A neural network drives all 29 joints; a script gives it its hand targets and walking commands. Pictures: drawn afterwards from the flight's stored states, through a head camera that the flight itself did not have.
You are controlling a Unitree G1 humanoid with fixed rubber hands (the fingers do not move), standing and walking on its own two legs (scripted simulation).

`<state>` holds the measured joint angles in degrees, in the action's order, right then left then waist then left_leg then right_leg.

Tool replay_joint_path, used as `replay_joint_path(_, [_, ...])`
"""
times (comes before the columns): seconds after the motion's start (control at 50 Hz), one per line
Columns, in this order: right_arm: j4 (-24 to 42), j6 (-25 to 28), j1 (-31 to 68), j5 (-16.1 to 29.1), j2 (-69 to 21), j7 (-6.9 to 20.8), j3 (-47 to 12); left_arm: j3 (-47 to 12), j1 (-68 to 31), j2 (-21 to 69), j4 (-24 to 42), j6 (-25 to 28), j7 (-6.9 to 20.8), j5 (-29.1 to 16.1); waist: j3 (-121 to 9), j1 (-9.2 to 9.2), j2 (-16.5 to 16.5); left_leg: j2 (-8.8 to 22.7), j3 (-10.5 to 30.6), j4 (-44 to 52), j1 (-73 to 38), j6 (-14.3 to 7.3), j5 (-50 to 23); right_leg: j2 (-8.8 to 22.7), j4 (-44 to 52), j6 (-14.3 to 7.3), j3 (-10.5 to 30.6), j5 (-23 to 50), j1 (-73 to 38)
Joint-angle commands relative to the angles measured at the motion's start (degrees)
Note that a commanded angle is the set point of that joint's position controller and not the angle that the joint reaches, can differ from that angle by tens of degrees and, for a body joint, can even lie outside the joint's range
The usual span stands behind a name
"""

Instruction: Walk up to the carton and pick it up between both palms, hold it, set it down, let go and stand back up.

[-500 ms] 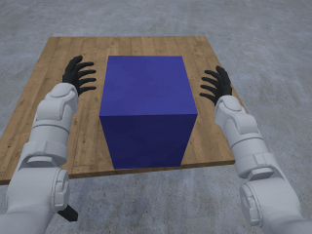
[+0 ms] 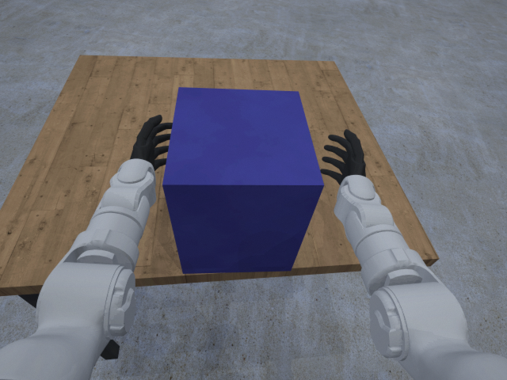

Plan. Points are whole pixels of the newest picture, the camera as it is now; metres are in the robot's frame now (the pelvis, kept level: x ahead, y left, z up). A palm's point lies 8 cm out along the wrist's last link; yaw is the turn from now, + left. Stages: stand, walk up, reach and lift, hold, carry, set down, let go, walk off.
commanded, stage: reach and lift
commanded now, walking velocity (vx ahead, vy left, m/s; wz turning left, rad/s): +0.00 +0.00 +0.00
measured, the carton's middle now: (238, 185) +0.42 +0.02 +0.06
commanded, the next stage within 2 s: none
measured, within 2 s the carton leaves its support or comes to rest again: neither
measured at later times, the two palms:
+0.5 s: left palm (145, 156) +0.44 +0.17 +0.11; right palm (330, 170) +0.41 -0.13 +0.11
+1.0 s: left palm (146, 157) +0.43 +0.16 +0.12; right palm (331, 178) +0.39 -0.13 +0.12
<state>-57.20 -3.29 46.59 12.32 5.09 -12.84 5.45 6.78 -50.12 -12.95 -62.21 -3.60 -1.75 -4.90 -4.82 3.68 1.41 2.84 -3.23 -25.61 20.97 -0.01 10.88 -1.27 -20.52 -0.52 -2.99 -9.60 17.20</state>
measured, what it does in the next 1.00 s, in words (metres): stands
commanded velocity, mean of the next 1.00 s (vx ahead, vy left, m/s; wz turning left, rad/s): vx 0.00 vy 0.00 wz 0.00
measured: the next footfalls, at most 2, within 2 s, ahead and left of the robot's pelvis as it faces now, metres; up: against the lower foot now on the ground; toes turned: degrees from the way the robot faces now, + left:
none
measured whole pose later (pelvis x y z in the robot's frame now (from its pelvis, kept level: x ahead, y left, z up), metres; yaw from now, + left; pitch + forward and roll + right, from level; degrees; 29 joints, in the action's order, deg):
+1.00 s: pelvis +0.02 +0.02 +0.01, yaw +0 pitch -6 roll -1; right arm -43.2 3.6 38.5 -13.8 -8.5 -3.4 24.7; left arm 29.9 -44.6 2.1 -41.6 -8.8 4.8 22.9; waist 7.1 3.2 4.1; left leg 0.1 -5.0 -17.7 1.0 -1.8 10.6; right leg 1.1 -13.7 1.5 -1.4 -9.4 -1.9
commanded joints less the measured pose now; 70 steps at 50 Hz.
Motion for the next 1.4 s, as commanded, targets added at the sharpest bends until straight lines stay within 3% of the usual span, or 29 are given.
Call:
replay_joint_path(0.0, [11.7, 3.1, 26.4, 1.2, 6.9, 0.7, -1.6, 1.3, -29.4, -7.4, 10.7, 3.8, -0.9, -0.5, -31.6, -2.19, -5.9, -2.1, 1.7, -1.8, -17.9, 2.2, -20.5, -0.5, -0.2, 2.2, 1.2, 17.3, -3.7])
replay_joint_path(0.12, [11.6, 2.9, 24.6, 0.8, 5.3, 0.2, -2.6, 0.8, -27.5, -5.6, 9.4, 3.8, 0.1, -0.9, -30.5, -1.27, -2.9, -2.0, 1.7, -1.2, -17.6, 1.2, -20.4, -0.3, -0.1, 2.8, 1.4, 20.8, -4.6])
replay_joint_path(0.26, [9.9, 2.6, 24.7, -2.8, 1.2, -0.5, 0.2, 1.9, -28.0, -1.5, 9.9, 3.9, 0.6, 1.6, -26.3, 0.04, -2.1, -1.9, 1.8, 0.1, -17.7, 0.7, -18.0, -0.4, 1.4, 2.8, 0.7, 16.8, -3.1])
replay_joint_path(0.36, [11.3, 3.4, 23.8, -7.2, -2.3, -1.4, 4.6, 3.0, -28.1, 2.3, 13.8, 3.3, 0.9, 5.2, -26.8, 1.95, -4.9, -2.2, 1.5, 0.4, -19.0, 1.4, -19.5, -0.4, 2.0, 2.8, 0.2, 18.5, -4.8])
replay_joint_path(0.44, [10.9, 4.2, 22.1, -11.1, -5.1, -0.8, 6.7, 5.7, -26.7, 4.8, 14.7, 2.0, 2.0, 10.6, -24.6, 0.9, -6.0, -2.6, 0.7, 1.3, -20.2, 1.6, -21.1, -0.1, 2.6, 3.3, -0.3, 19.3, -7.4])
replay_joint_path(0.5, [10.8, 4.9, 23.3, -15.4, -10.9, 1.7, 8.9, 6.9, -26.6, 11.3, 15.7, 2.4, 3.7, 15.2, -22.3, 0.26, -6.8, -2.4, 0.2, 2.5, -21.4, 1.8, -20.6, 0.3, 3.7, 3.1, -1.1, 16.2, -8.6])
replay_joint_path(0.56, [11.4, 6.5, 24.2, -23.8, -32.2, 8.2, 7.8, 6.7, -26.8, 30.3, 13.8, 3.1, 9.9, 21.7, -20.8, 0.22, -5.0, -3.4, -1.3, 5.4, -22.3, 1.1, -18.9, 1.3, 4.1, 3.4, -2.0, 16.6, -13.3])
replay_joint_path(0.58, [12.3, 7.0, 24.0, -26.7, -38.3, 10.5, 6.7, 8.1, -26.0, 35.4, 12.5, 3.0, 12.1, 24.3, -21.5, -0.74, -3.8, -3.8, -2.2, 6.0, -22.1, 0.9, -19.0, 1.5, 4.0, 3.5, -1.7, 18.0, -16.1])
replay_joint_path(0.66, [12.9, 8.2, 19.0, -31.4, -40.1, 12.6, 6.8, 8.6, -21.4, 36.6, 12.8, 2.3, 13.9, 26.2, -20.0, -0.86, -4.2, -4.5, -3.6, 7.2, -21.0, 1.1, -19.9, 1.0, 3.2, 4.7, -1.4, 27.2, -24.0])
replay_joint_path(0.74, [13.0, 9.0, 17.4, -31.0, -38.6, 13.2, 5.7, 9.0, -17.6, 38.0, 13.8, 0.0, 14.4, 26.7, -11.1, -1.53, -2.9, -3.7, -3.4, 7.8, -20.9, 1.1, -21.1, 0.2, 3.4, 4.7, -1.7, 28.0, -25.2])
replay_joint_path(0.8, [12.2, 8.1, 16.0, -29.8, -36.2, 13.5, 7.0, 10.0, -15.8, 37.3, 14.6, -3.0, 14.5, 27.6, -3.6, -1.31, -2.5, -2.6, -3.4, 8.8, -22.6, 1.1, -19.6, -0.1, 5.6, 4.0, -2.8, 19.5, -22.6])
replay_joint_path(0.92, [14.8, 7.4, 14.7, -27.3, -34.0, 13.7, 5.9, 9.3, -14.4, 37.2, 19.6, -6.8, 14.5, 27.8, -1.6, -1.53, -2.3, -2.4, -3.7, 9.2, -25.2, 1.2, -18.2, -0.3, 7.2, 3.1, -3.8, 13.1, -20.6])
replay_joint_path(0.98, [15.3, 7.9, 14.4, -26.4, -33.9, 14.1, 5.0, 6.9, -13.9, 38.8, 23.4, -7.3, 13.5, 27.3, -6.4, -1.65, -4.3, -2.0, -3.4, 8.3, -28.6, 2.4, -22.3, -0.9, 7.1, 2.6, -4.6, 12.8, -17.3])
replay_joint_path(1.02, [16.0, 8.8, 14.3, -26.6, -33.7, 14.0, 4.7, 5.0, -13.4, 39.9, 24.8, -7.6, 13.0, 27.1, -9.0, -1.19, -5.7, -1.8, -2.9, 6.8, -30.1, 3.2, -26.2, -1.3, 6.7, 2.3, -4.8, 14.0, -16.1])
replay_joint_path(1.18, [17.2, 11.7, 13.3, -26.8, -35.9, 12.4, 0.8, 1.7, -9.2, 41.9, 26.8, -7.3, 12.9, 26.6, -12.1, -1.49, -5.3, -2.4, -2.4, 3.5, -30.0, 3.5, -35.0, -1.3, 4.5, 2.8, -4.4, 22.3, -17.6])
replay_joint_path(1.24, [16.5, 12.6, 12.9, -25.9, -35.4, 11.9, 0.2, 1.2, -9.1, 42.2, 27.5, -6.9, 13.0, 26.6, -11.4, -1.35, -4.9, -2.7, -2.4, 3.9, -28.5, 3.3, -33.5, -0.9, 4.4, 3.0, -4.3, 24.9, -19.1])
replay_joint_path(1.26, [16.3, 12.6, 12.7, -25.5, -36.3, 11.7, -0.6, 1.8, -8.2, 41.6, 26.8, -7.0, 13.5, 27.2, -9.6, -1.94, -3.9, -3.2, -2.6, 4.2, -27.0, 2.7, -32.4, -0.4, 4.2, 3.2, -3.6, 26.7, -20.7])
replay_joint_path(1.32, [16.8, 12.7, 11.9, -25.1, -36.7, 10.7, -2.3, 1.8, -7.7, 41.4, 26.6, -7.1, 14.2, 26.8, -7.8, -1.29, -1.5, -3.5, -2.6, 5.1, -24.3, 1.8, -28.6, 0.3, 3.4, 4.1, -3.1, 31.5, -23.3])
replay_joint_path(1.38, [17.6, 12.8, 12.0, -24.9, -36.5, 10.3, -2.5, 2.6, -8.4, 40.2, 26.7, -7.3, 14.9, 27.4, -6.5, -1.76, 0.5, -3.8, -3.0, 6.2, -21.8, 1.0, -23.6, 1.1, 3.4, 4.6, -2.7, 32.1, -25.4])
